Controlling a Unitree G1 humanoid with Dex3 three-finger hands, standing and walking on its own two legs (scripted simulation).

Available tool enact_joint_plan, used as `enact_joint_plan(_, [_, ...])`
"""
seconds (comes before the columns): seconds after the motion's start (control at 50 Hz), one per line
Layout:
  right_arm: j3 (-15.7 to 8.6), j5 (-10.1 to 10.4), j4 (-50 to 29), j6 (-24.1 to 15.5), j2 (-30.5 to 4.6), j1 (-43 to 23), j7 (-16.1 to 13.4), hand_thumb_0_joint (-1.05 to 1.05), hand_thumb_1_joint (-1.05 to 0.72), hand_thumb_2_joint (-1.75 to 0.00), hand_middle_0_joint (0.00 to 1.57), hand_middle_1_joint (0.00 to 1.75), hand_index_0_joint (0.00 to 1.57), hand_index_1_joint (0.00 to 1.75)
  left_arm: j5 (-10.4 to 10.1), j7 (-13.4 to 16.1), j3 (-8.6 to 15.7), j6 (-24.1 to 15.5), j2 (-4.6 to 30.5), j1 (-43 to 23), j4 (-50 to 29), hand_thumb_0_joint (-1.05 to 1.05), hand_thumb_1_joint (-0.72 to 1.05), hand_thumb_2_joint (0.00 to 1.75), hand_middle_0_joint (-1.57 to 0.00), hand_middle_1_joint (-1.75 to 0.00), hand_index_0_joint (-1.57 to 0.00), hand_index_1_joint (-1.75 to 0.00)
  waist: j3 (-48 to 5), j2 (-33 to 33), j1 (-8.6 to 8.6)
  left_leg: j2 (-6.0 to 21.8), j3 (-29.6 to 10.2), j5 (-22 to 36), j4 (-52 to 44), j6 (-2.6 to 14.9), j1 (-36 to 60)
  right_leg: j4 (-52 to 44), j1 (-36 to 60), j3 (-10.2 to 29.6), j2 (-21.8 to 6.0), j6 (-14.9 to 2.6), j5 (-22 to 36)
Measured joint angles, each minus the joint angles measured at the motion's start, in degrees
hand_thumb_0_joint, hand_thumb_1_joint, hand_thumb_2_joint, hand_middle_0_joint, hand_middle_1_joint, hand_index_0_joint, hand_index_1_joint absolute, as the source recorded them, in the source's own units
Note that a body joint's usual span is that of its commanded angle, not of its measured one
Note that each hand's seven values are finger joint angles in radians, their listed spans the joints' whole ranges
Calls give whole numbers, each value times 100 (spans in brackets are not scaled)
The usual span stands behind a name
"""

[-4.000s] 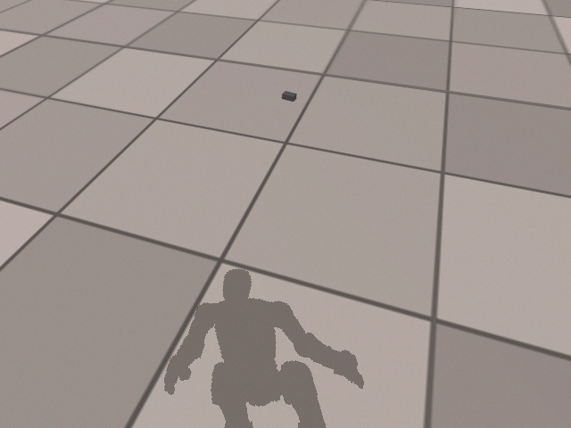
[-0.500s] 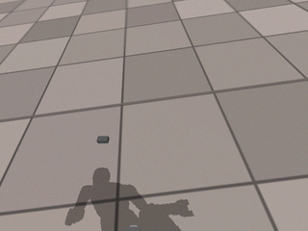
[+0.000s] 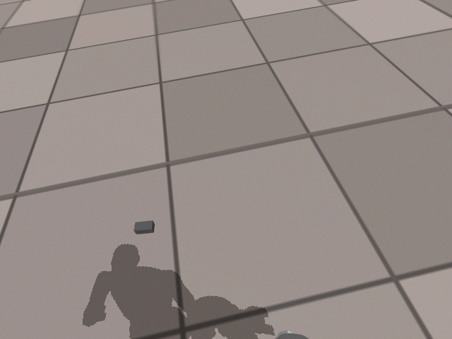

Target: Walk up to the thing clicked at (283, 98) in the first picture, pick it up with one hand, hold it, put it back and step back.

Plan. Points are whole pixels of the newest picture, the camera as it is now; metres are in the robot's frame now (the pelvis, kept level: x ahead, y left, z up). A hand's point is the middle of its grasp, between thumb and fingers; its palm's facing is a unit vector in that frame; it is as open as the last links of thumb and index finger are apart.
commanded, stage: walk up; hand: left
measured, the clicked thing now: (144, 227) +0.78 +0.43 -0.73
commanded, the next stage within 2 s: none
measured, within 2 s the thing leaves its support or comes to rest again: neither
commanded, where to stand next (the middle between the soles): +0.39 +0.27 m, yaw -2 degrees
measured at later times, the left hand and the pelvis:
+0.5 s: hand out of the picture +0.14 +0.48 -0.15, palm faces -0.02 -0.85 -0.53, open 7.4 cm; pelvis +0.12 +0.15 -0.02, yaw +0 degrees
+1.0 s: hand out of the picture +0.31 +0.52 -0.10, palm faces +0.01 -0.85 -0.52, open 7.4 cm; pelvis +0.24 +0.23 +0.01, yaw +0 degrees
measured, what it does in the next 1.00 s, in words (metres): walks ahead: left foot, then right foot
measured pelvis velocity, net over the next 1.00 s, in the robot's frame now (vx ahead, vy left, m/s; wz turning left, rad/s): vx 0.24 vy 0.23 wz -0.01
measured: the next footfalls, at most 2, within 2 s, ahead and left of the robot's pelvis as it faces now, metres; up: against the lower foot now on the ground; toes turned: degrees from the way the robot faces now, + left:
left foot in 0.42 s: +0.21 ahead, +0.29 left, +0.00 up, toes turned +6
right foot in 0.80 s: +0.33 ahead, +0.11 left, +0.00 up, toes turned -7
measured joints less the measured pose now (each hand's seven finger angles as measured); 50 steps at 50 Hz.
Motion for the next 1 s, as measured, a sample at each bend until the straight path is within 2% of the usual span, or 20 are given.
enact_joint_plan(0.04, [3, 22, 31, 81, 11, -56, -21, 1, -91, -90, 20, 30, 20, 30, 59, 68, 50, -33, -37, -4, -88, 0, 90, 90, -21, -30, -21, -30, 51, 238, 92, 49, -349, -232, 955, 8, -300, 259, 35, -60, 117, -93, -110])
enact_joint_plan(0.08, [27, -14, 63, 195, 54, -110, -21, 1, -91, -90, 20, 30, 20, 30, 66, 121, 27, 10, -35, 9, -138, 0, 90, 90, -21, -30, -21, -30, 6, 335, 183, -37, -667, -356, 1913, -75, -722, 350, 151, -76, 87, -135, -328])
enact_joint_plan(0.12, [38, -32, 97, 245, 49, -194, 6, 1, -91, -90, 20, 30, 20, 30, 60, 147, 29, 48, -42, 61, -158, 0, 90, 90, -21, -30, -21, -30, -70, 399, 249, 14, -826, -237, 2413, -158, -1125, 220, 335, -70, 14, -114, -383])
enact_joint_plan(0.24, [-80, -26, 28, 190, -175, -422, 97, 1, -91, -90, 20, 30, 20, 30, 109, 107, 66, 10, 29, 343, -169, 0, 90, 90, -21, -30, -21, -30, -126, 514, 395, 482, -1235, 551, 2096, -335, -1832, -159, 747, 81, -210, 152, -382])
enact_joint_plan(0.32, [-188, -54, 33, 229, -294, -466, 171, 0, -91, -90, 20, 30, 20, 30, 167, 75, 143, 31, 189, 506, -149, 1, 90, 90, -21, -30, -21, -30, -186, 425, 450, 764, -1159, 663, 1316, -400, -1830, -78, 802, 179, -405, 243, -586])
enact_joint_plan(0.4, [-267, -58, 63, 193, -383, -435, 209, 0, -91, -90, 20, 30, 20, 30, 207, 73, 209, 93, 409, 587, -104, 1, 90, 90, -21, -30, -21, -30, -269, 258, 468, 802, -937, 558, 494, -320, -1402, 304, 723, 277, -621, 312, -976])
enact_joint_plan(0.42, [-291, -62, 65, 148, -383, -412, 195, 0, -91, -90, 20, 30, 20, 30, 217, 82, 225, 136, 479, 588, -73, 1, 90, 90, -21, -30, -21, -30, -287, 147, 446, 709, -852, 717, 368, -377, -1288, 543, 647, 345, -736, 250, -1163])
enact_joint_plan(0.44, [-306, -76, 68, 96, -327, -414, 161, 0, -91, -90, 20, 30, 20, 30, 222, 105, 252, 197, 568, 565, -22, 1, 90, 90, -21, -30, -21, -30, -246, -81, 425, 550, -713, 718, 508, -435, -1260, 890, 542, 540, -886, 106, -1439])
enact_joint_plan(0.46, [-293, -101, 37, 40, -279, -390, 122, 0, -91, -90, 20, 30, 20, 30, 205, 143, 273, 268, 612, 542, 45, 1, 90, 90, -21, -30, -21, -30, -233, -236, 394, 455, -598, 584, 706, -449, -1275, 1452, 342, 818, -847, 53, -1725])
enact_joint_plan(0.48, [-267, -93, 13, -5, -241, -353, 88, 0, -91, -90, 20, 30, 20, 30, 167, 187, 272, 341, 600, 508, 128, 1, 90, 90, -21, -30, -21, -30, -248, -282, 338, 431, -549, 451, 841, -433, -1284, 2070, 116, 968, -667, 19, -1874])
enact_joint_plan(0.52, [-200, -38, 34, -29, -150, -265, 44, 0, -91, -90, 20, 30, 20, 30, 106, 223, 198, 411, 528, 408, 269, 1, 90, 90, -21, -30, -21, -30, -268, -299, 208, 406, -510, 346, 784, -326, -1150, 2978, -260, 877, -350, -27, -1816])
enact_joint_plan(0.56, [-126, -28, 57, -43, -38, -151, -13, 0, -91, -90, 20, 30, 20, 30, 30, 175, 131, 347, 454, 320, 305, 1, 91, 90, -20, -30, -20, -30, -264, -378, 127, 316, -414, 410, 459, -249, -896, 3236, -554, 696, -220, -24, -1475])
enact_joint_plan(0.68, [14, 19, 49, -134, 7, 180, -83, 0, -91, -90, 21, 30, 20, 30, -9, -15, 5, 172, 110, 57, 123, 1, 90, 90, -21, -30, -21, -30, -49, -301, 5, 0, -203, 483, -264, -16, -262, 1923, -735, 192, -224, 96, -1165])
enact_joint_plan(0.74, [38, 4, -3, -112, -17, 272, -81, 1, -91, -90, 21, 30, 20, 30, 14, -56, -15, 159, -21, -18, 25, 1, 90, 90, -21, -30, -21, -30, 31, -142, -42, -81, -137, 353, -337, 39, -78, 1254, -586, 100, -161, 78, -1011])
enact_joint_plan(0.78, [51, -3, -36, -52, -26, 294, -73, 1, -91, -90, 21, 30, 20, 30, 12, -55, -10, 124, -61, -12, -45, 1, 90, 90, -21, -30, -21, -30, 35, -29, -47, -96, -97, 175, -234, 41, -19, 694, -322, 52, -85, 53, -671])
enact_joint_plan(0.82, [66, 30, -74, -5, -18, 303, -75, 1, -91, -90, 21, 30, 20, 30, 20, -13, 31, 43, -55, 16, -136, 1, 90, 90, -21, -30, -21, -30, 45, 104, 20, -34, -112, -113, 232, 39, -103, 166, 13, 11, 42, -32, -104])
enact_joint_plan(0.86, [95, 53, -60, 56, 43, 182, -103, 1, -91, -90, 20, 30, 20, 30, 49, 64, 67, 6, -50, 12, -253, 0, 90, 90, -21, -30, -21, -30, 149, 235, 123, -67, -453, -314, 1218, -17, -417, 388, 78, -16, 116, -86, -304])
enact_joint_plan(0.9, [140, 25, -67, 129, 95, 94, -119, 1, -91, -90, 20, 30, 20, 30, 24, 115, 52, 37, -24, 21, -313, 0, 90, 90, -21, -30, -21, -30, 131, 248, 205, -137, -656, -456, 2098, -96, -834, 436, 211, -21, 40, -108, -479])
enact_joint_plan(0.94, [137, 19, -70, 161, 65, -20, -112, 1, -91, -90, 20, 30, 20, 30, 11, 152, 45, 57, -40, 69, -350, 0, 90, 90, -21, -30, -21, -30, 84, 307, 276, -68, -831, -309, 2551, -169, -1231, 294, 407, -27, -35, -64, -508])
enact_joint_plan(1.0, [68, 19, -140, 150, -78, -222, -75, 1, -91, -90, 21, 30, 20, 30, 44, 154, 22, 37, -39, 243, -382, 0, 90, 90, -21, -30, -21, -30, 36, 403, 377, 159, -1099, 117, 2542, -242, -1671, 94, 629, 46, -123, 58, -496])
